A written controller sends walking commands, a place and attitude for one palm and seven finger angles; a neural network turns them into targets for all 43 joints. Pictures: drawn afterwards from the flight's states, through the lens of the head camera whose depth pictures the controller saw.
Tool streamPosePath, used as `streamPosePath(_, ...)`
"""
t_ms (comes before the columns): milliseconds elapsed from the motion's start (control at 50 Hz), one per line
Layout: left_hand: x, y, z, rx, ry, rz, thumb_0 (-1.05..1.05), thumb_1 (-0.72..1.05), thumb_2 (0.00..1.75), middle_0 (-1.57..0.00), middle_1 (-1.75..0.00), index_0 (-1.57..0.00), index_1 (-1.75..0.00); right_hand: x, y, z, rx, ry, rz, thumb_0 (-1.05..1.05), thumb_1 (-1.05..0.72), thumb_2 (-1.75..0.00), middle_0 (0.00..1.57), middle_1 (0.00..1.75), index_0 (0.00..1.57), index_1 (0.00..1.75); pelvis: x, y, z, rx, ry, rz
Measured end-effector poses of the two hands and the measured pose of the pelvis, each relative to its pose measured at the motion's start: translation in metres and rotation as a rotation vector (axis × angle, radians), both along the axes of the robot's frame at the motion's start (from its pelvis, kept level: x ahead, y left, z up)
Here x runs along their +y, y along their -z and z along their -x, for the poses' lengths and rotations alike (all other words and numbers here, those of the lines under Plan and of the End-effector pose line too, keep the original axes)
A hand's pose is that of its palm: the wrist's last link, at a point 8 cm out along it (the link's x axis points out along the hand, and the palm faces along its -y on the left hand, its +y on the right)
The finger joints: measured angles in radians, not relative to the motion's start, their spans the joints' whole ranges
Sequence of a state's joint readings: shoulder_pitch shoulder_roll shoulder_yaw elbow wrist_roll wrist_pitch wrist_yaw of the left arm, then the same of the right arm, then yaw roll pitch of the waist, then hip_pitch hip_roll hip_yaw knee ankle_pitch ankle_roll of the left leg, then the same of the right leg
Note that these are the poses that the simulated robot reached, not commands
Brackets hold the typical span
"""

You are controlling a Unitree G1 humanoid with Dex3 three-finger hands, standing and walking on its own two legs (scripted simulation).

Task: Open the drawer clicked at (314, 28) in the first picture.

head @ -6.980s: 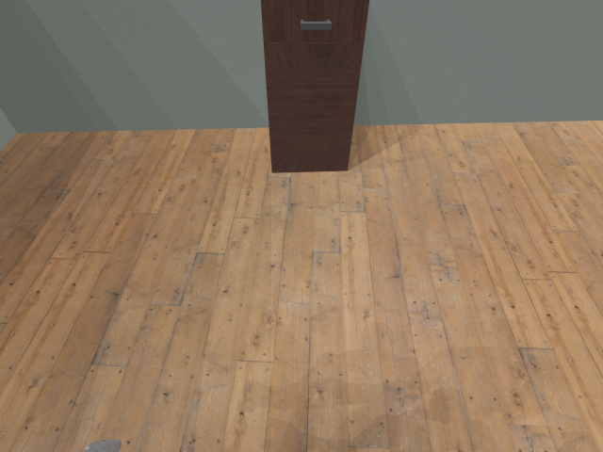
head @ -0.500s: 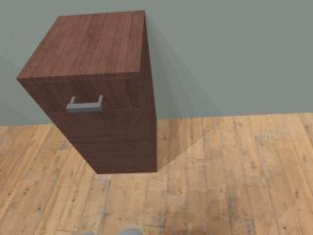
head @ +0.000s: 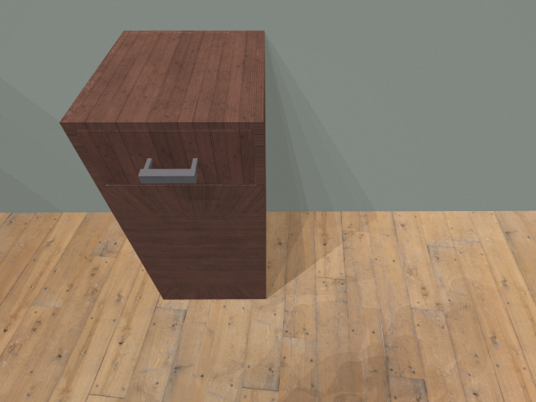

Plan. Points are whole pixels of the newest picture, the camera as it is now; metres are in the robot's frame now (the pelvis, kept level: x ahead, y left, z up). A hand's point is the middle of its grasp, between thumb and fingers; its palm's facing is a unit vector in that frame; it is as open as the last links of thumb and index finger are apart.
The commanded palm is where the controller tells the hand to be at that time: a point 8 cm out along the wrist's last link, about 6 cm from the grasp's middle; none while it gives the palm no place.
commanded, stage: look again from close up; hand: left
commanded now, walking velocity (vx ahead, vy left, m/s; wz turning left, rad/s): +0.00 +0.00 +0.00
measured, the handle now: (170, 169) +0.56 +0.27 -0.02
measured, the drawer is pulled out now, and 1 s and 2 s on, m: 0.00 0.00 0.00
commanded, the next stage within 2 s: shuffle to correct the standing spot in 0.56 s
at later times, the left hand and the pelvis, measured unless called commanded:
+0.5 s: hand out of the picture -0.01 +0.19 -0.18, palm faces +0.04 -0.98 -0.21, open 7.3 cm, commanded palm none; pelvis -0.03 +0.01 +0.00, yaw +1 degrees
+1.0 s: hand out of the picture -0.04 +0.17 -0.19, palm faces +0.10 -0.98 -0.14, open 7.4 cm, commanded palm none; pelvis +0.01 +0.01 -0.01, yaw +2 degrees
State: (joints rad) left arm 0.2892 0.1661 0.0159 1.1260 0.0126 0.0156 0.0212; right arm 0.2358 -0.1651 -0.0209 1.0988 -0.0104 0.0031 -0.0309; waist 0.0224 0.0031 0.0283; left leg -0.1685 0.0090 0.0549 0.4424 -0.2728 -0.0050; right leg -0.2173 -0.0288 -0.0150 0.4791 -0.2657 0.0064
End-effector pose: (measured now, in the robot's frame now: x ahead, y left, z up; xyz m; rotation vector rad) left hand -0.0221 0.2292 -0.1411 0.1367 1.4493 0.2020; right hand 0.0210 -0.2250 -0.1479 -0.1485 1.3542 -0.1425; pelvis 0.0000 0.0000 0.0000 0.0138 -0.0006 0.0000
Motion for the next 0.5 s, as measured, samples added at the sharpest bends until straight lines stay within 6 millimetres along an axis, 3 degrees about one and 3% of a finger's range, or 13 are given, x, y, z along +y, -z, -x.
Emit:
streamPosePath(80, -0.010, 0.000, 0.014, 0.032, 0.010, 0.021, 0.00, 0.91, 0.90, -0.20, -0.30, -0.20, -0.30, 0.001, -0.001, 0.010, -0.001, 0.017, -0.005, 0.01, -0.93, -0.90, 0.20, 0.30, 0.20, 0.30, 0.000, -0.002, 0.005, -0.013, 0.003, 0.006)
streamPosePath(200, -0.016, 0.007, 0.018, -0.017, 0.035, 0.034, 0.00, 0.90, 0.90, -0.20, -0.30, -0.20, -0.30, 0.002, -0.001, 0.022, -0.018, -0.006, -0.007, 0.01, -0.92, -0.90, 0.20, 0.30, 0.20, 0.29, 0.003, 0.002, 0.017, -0.020, -0.004, 0.019)
streamPosePath(500, 0.013, 0.004, 0.000, -0.141, 0.042, 0.002, 0.00, 0.91, 0.90, -0.20, -0.30, -0.20, -0.30, 0.018, -0.002, 0.048, -0.030, -0.023, -0.012, 0.01, -0.91, -0.90, 0.20, 0.30, 0.20, 0.29, 0.012, 0.004, 0.033, -0.030, -0.016, 0.013)
